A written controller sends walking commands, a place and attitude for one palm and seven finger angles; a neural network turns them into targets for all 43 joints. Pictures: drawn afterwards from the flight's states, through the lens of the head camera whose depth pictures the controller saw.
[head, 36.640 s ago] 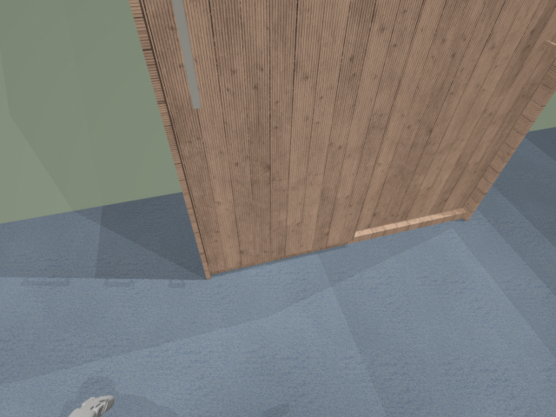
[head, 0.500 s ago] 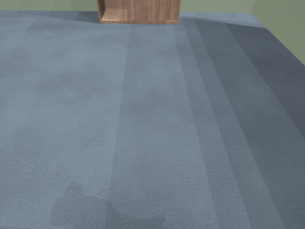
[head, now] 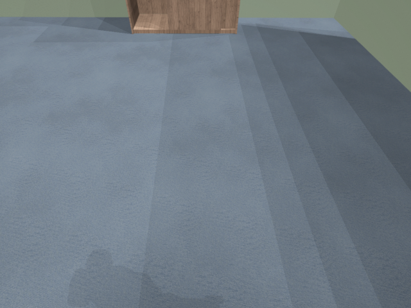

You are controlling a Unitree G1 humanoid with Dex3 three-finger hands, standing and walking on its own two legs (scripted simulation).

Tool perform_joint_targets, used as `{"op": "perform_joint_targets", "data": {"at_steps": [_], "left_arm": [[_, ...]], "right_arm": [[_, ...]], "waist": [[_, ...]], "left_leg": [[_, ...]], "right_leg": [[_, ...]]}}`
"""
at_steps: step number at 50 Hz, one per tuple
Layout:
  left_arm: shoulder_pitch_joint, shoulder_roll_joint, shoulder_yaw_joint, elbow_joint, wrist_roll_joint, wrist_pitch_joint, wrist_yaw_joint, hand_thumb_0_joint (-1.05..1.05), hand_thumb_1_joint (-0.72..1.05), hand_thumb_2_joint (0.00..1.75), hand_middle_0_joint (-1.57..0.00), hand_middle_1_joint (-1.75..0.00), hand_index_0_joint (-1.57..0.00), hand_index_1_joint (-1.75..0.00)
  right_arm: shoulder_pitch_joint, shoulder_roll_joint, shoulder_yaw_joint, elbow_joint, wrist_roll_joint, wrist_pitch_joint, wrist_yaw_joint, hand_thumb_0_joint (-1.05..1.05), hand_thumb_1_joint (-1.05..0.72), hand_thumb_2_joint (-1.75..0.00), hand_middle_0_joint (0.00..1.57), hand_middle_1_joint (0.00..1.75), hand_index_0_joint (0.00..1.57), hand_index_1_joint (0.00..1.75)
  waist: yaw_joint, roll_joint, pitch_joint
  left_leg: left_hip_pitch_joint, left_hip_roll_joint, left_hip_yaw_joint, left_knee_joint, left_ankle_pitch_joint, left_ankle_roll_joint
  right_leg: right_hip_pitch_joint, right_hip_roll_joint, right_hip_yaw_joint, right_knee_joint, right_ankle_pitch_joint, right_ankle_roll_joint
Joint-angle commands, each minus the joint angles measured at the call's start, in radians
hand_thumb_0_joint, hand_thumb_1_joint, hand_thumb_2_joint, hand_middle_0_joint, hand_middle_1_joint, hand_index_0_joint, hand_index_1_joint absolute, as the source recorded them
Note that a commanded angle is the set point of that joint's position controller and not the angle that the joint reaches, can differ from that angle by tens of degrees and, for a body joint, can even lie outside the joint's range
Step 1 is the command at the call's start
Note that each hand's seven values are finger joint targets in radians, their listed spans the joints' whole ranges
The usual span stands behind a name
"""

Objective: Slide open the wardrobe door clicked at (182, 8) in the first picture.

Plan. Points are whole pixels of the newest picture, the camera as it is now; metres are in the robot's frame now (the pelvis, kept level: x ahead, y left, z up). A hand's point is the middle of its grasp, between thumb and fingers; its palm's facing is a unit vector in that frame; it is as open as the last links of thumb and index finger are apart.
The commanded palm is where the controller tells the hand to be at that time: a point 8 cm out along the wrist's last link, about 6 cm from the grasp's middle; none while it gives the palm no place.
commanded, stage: stand and wait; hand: left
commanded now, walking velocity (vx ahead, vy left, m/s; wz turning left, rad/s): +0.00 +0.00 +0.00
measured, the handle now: out of the picture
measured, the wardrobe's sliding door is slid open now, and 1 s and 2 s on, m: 0.43 0.43 0.43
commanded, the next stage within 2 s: none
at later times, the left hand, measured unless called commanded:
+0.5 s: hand out of the picture +0.08 +0.24 -0.16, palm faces -0.04 -0.95 -0.32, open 7.4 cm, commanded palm none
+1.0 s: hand out of the picture +0.08 +0.25 -0.16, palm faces -0.04 -0.95 -0.31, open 7.4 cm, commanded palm none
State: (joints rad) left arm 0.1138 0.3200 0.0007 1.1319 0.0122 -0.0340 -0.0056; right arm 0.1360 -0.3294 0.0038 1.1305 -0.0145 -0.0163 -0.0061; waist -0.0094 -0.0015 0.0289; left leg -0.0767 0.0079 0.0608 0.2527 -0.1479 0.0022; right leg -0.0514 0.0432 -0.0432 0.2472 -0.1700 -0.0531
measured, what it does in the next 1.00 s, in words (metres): stands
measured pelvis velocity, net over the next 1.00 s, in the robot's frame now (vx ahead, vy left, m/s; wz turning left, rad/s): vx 0.00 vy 0.01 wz -0.01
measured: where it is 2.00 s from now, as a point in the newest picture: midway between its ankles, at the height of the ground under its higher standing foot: outside the picture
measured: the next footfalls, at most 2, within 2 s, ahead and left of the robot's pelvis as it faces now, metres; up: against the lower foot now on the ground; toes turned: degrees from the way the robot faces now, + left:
none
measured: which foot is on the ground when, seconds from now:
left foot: down 0.00-1.00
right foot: down 0.00-1.00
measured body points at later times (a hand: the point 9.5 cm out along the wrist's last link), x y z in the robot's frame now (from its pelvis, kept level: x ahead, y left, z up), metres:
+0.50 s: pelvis +0.00 +0.00 +0.00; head +0.00 +0.00 +0.45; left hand +0.08 +0.29 -0.14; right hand +0.06 -0.29 -0.14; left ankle -0.01 +0.11 -0.75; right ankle -0.02 -0.08 -0.75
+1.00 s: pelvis +0.00 +0.01 +0.00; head +0.01 +0.01 +0.45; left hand +0.09 +0.30 -0.14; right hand +0.06 -0.28 -0.13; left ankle -0.01 +0.11 -0.75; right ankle -0.02 -0.08 -0.75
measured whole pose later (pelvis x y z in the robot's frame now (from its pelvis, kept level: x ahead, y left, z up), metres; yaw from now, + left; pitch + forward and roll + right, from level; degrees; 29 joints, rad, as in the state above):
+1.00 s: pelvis +0.00 +0.01 +0.00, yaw +0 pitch -1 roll +0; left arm 0.11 0.33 0.00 1.13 0.01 -0.03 -0.01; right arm 0.13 -0.33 0.00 1.13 -0.01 -0.02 0.00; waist -0.01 -0.01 0.03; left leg -0.08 0.00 0.07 0.25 -0.15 0.02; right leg -0.06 0.03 -0.03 0.24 -0.17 -0.04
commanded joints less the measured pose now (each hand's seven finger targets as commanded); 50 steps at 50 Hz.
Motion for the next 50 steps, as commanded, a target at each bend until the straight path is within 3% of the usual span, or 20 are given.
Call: {"op": "perform_joint_targets", "data": {"at_steps": [1, 14, 19, 25, 35, 41, 50], "left_arm": [[-0.043, 0.207, 0.038, -0.06, -0.002, -0.02, 0.012, 0.0, 0.9, 0.9, -0.2, -0.3, -0.2, -0.3], [-0.048, 0.209, 0.038, -0.062, -0.001, -0.018, 0.011, 0.0, 0.9, 0.9, -0.2, -0.3, -0.2, -0.3], [-0.042, 0.209, 0.038, -0.059, -0.002, -0.021, 0.012, 0.0, 0.9, 0.9, -0.2, -0.3, -0.2, -0.3], [-0.046, 0.209, 0.036, -0.057, -0.001, -0.018, 0.01, 0.0, 0.9, 0.9, -0.2, -0.3, -0.2, -0.3], [-0.046, 0.209, 0.036, -0.058, -0.002, -0.02, 0.011, 0.0, 0.9, 0.9, -0.2, -0.3, -0.2, -0.3], [-0.048, 0.21, 0.035, -0.057, -0.001, -0.018, 0.01, 0.0, 0.9, 0.9, -0.2, -0.3, -0.2, -0.3], [-0.05, 0.21, 0.034, -0.06, -0.001, -0.019, 0.01, 0.0, 0.9, 0.9, -0.2, -0.3, -0.2, -0.3]], "right_arm": [[-0.03, -0.2, -0.039, -0.06, -0.003, -0.019, -0.014, 0.0, -0.9, -0.9, 0.2, 0.3, 0.2, 0.3], [-0.026, -0.2, -0.041, -0.062, -0.003, -0.016, -0.012, 0.0, -0.9, -0.9, 0.2, 0.3, 0.2, 0.3], [-0.024, -0.201, -0.041, -0.061, -0.003, -0.019, -0.014, 0.0, -0.9, -0.9, 0.2, 0.3, 0.2, 0.3], [-0.028, -0.202, -0.042, -0.059, -0.004, -0.015, -0.012, 0.0, -0.9, -0.9, 0.2, 0.3, 0.2, 0.3], [-0.03, -0.204, -0.041, -0.061, -0.003, -0.021, -0.013, 0.0, -0.9, -0.9, 0.2, 0.3, 0.2, 0.3], [-0.036, -0.206, -0.041, -0.062, -0.003, -0.02, -0.012, 0.0, -0.9, -0.9, 0.2, 0.3, 0.2, 0.3], [-0.039, -0.208, -0.04, -0.062, -0.003, -0.022, -0.013, 0.0, -0.9, -0.9, 0.2, 0.3, 0.2, 0.3]], "waist": [[0.005, -0.007, -0.064], [0.003, -0.019, -0.038], [0.003, -0.007, -0.073], [0.003, -0.017, -0.032], [0.004, -0.014, -0.073], [0.005, -0.011, -0.04], [0.005, -0.001, -0.066]], "left_leg": [[0.029, 0.146, -0.14, -0.018, 0.126, 0.013], [0.019, 0.144, -0.142, -0.022, 0.096, 0.015], [0.035, 0.148, -0.139, -0.014, 0.13, 0.014], [0.022, 0.146, -0.14, -0.023, 0.092, 0.014], [0.035, 0.151, -0.143, -0.021, 0.14, 0.015], [0.021, 0.148, -0.147, -0.027, 0.115, 0.017], [0.033, 0.152, -0.149, -0.027, 0.152, 0.017]], "right_leg": [[-0.011, -0.199, 0.172, -0.043, 0.207, 0.012], [-0.033, -0.193, 0.178, -0.056, 0.148, 0.014], [-0.01, -0.199, 0.176, -0.042, 0.219, 0.013], [-0.041, -0.193, 0.18, -0.056, 0.148, 0.013], [-0.013, -0.194, 0.173, -0.038, 0.213, 0.011], [-0.032, -0.192, 0.173, -0.047, 0.168, 0.013], [-0.012, -0.193, 0.166, -0.035, 0.203, 0.012]]}}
